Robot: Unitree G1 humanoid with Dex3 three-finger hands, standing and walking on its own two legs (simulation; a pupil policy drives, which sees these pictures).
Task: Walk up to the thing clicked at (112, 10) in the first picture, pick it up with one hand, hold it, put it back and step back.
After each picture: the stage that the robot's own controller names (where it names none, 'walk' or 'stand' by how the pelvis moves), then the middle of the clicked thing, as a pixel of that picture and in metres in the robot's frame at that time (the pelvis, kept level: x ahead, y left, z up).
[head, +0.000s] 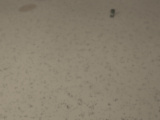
stand; (112, 13) +2.20 -0.51 -0.72
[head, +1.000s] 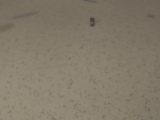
walk; (92, 22) +2.10 -0.06 -0.69
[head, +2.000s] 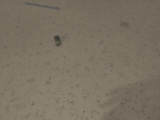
walk; (57, 40) +1.46 +0.31 -0.71
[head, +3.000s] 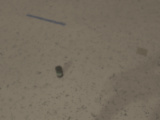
walk; (59, 71) +0.96 +0.27 -0.72
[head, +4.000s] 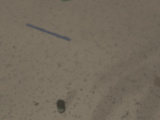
walk; (61, 106) +0.58 +0.17 -0.69
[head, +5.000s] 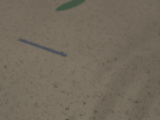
stand; out of the picture +0.36 +0.17 -0.70
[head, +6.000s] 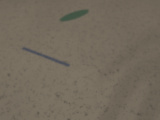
stand; out of the picture +0.34 +0.15 -0.72
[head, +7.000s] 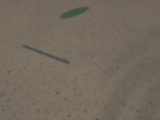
stand; out of the picture +0.35 +0.16 -0.73
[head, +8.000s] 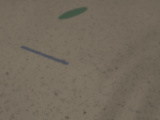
stand; out of the picture +0.34 +0.17 -0.73
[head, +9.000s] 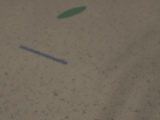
stand; out of the picture +0.33 +0.17 -0.73
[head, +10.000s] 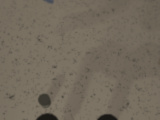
go down; (44, 101) +0.38 +0.17 -0.52
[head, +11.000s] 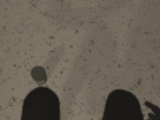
go down; (39, 76) +0.42 +0.20 -0.32
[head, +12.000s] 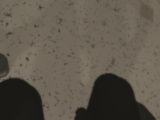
close in; out of the picture +0.40 +0.23 -0.24
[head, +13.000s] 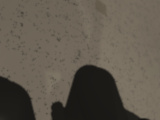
close; out of the picture +0.40 +0.25 -0.22
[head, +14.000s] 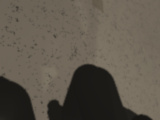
close; out of the picture +0.39 +0.25 -0.22
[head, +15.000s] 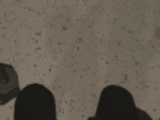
lift; (7, 84) +0.31 +0.25 -0.09
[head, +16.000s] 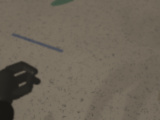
go down; out of the picture +0.41 +0.23 -0.67
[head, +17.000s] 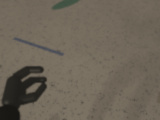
close; out of the picture +0.42 +0.22 -0.71
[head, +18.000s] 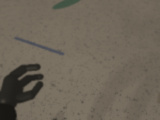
stand; out of the picture +0.44 +0.18 -0.71
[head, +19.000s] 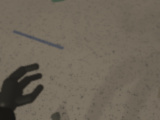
stand; out of the picture +0.45 +0.16 -0.69
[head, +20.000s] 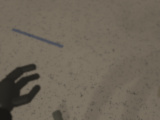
stand; (58, 119) +0.46 +0.15 -0.68
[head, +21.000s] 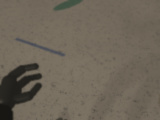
stand; out of the picture +0.45 +0.15 -0.71
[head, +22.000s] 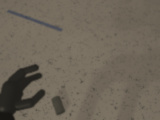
stand; (58, 105) +0.47 +0.15 -0.62
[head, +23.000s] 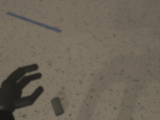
stand; (57, 106) +0.47 +0.15 -0.63
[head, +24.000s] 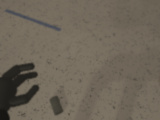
stand; (56, 105) +0.47 +0.15 -0.63
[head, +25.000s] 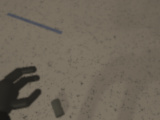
stand; (57, 108) +0.46 +0.15 -0.63
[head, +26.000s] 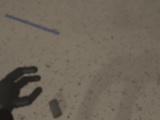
stand; (55, 108) +0.47 +0.15 -0.63
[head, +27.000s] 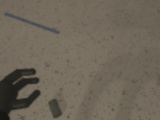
close; (55, 108) +0.46 +0.15 -0.64
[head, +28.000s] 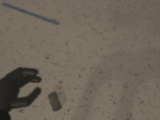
close; (54, 101) +0.47 +0.16 -0.60
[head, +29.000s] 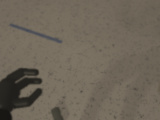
hold; (57, 116) +0.45 +0.15 -0.67
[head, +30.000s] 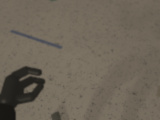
stand; out of the picture +0.45 +0.16 -0.69
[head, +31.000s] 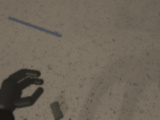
close; (56, 110) +0.46 +0.15 -0.64
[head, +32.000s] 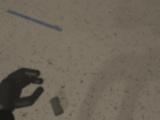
close; (56, 106) +0.46 +0.15 -0.62
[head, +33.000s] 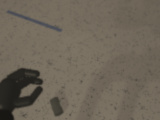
close; (56, 106) +0.46 +0.16 -0.63
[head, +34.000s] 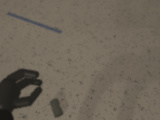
close; (56, 107) +0.46 +0.16 -0.63
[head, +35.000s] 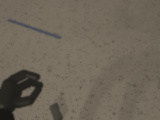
hold; (56, 112) +0.46 +0.16 -0.65
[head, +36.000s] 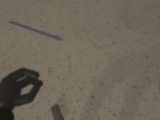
close; (57, 113) +0.46 +0.16 -0.66
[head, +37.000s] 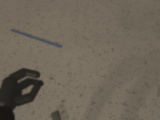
close; (57, 119) +0.45 +0.16 -0.68
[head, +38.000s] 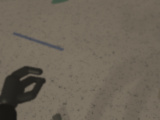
close; out of the picture +0.45 +0.16 -0.69
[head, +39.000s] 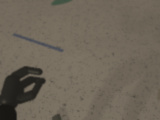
close; out of the picture +0.45 +0.16 -0.69
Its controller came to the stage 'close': yes
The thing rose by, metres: 0.30
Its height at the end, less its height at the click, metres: -0.02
